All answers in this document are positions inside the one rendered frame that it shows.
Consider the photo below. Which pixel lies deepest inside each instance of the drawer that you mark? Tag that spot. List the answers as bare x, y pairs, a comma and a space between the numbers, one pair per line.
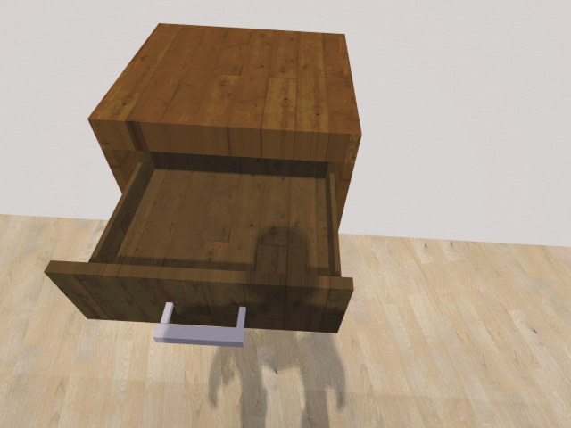
213, 233

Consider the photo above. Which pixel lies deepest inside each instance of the cabinet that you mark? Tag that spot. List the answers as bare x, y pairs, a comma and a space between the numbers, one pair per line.
260, 93

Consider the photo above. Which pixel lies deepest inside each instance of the handle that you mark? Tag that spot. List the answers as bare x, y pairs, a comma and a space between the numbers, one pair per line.
199, 335

